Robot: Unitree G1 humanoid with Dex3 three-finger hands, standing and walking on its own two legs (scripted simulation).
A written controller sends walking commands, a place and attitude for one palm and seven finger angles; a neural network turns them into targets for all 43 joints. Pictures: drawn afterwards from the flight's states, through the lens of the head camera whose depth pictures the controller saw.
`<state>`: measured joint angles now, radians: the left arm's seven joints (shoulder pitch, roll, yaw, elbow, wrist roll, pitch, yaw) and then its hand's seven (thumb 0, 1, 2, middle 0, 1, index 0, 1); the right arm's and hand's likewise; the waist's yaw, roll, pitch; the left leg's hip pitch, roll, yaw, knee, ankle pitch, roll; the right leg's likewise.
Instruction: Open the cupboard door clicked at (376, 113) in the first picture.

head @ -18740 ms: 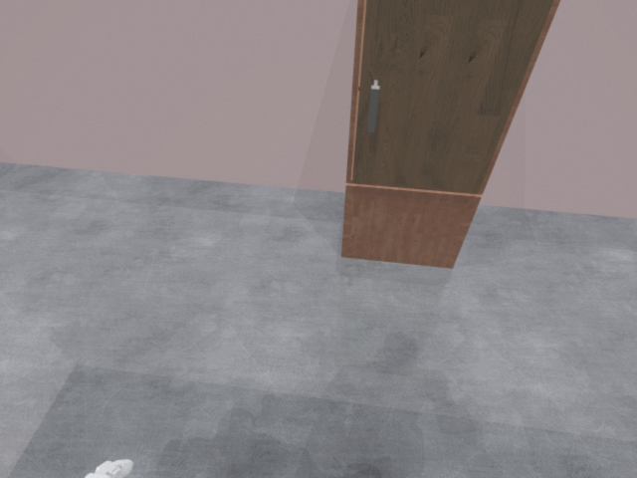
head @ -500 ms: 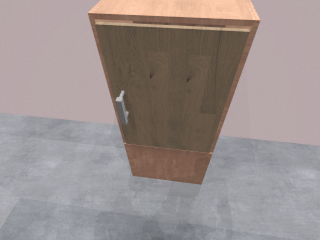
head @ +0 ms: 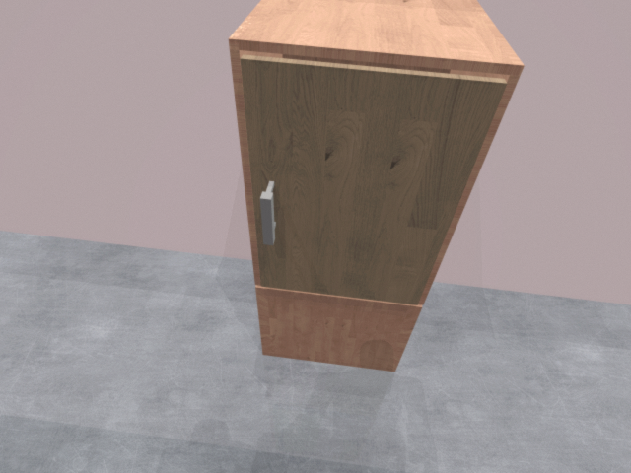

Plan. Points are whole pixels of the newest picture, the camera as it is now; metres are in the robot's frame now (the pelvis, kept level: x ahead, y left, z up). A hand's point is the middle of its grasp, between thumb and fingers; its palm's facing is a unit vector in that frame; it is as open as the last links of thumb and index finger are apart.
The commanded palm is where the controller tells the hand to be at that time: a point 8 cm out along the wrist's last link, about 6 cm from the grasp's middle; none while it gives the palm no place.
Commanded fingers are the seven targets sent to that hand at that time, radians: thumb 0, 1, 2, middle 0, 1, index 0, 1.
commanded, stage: shuffle to correct the standing spot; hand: left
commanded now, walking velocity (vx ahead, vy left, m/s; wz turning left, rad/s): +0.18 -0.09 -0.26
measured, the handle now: (270, 213) +0.62 +0.13 -0.05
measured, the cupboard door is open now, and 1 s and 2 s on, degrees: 0 0 0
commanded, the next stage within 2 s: come to a stop and stand still in 0.56 s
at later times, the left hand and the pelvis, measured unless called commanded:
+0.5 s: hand out of the picture -0.04 +0.13 -0.17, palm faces +0.04 -0.99 -0.15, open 7.4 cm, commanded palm none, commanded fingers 0.00 0.90 0.90 -0.20 -0.30 -0.20 -0.30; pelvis +0.02 -0.02 +0.00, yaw -3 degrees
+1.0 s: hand out of the picture +0.17 +0.16 -0.18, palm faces -0.04 -0.97 -0.26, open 7.3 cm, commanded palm none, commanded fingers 0.00 0.90 0.90 -0.20 -0.30 -0.20 -0.30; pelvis +0.10 -0.03 -0.01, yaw -4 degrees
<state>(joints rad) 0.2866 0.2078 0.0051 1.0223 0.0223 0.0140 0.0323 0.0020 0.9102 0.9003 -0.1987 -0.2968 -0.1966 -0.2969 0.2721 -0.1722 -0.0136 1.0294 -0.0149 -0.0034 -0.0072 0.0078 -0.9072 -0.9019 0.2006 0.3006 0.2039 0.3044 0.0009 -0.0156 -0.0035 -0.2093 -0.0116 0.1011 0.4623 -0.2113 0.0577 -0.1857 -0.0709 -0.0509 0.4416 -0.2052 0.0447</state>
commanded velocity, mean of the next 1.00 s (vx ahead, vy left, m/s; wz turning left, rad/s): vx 0.06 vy -0.05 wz -0.03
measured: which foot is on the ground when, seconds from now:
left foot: down 0.00-0.32, up 0.34-0.62, down 0.64-0.96, up 0.98-1.00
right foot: down 0.00-0.66, up 0.68-0.92, down 0.94-1.00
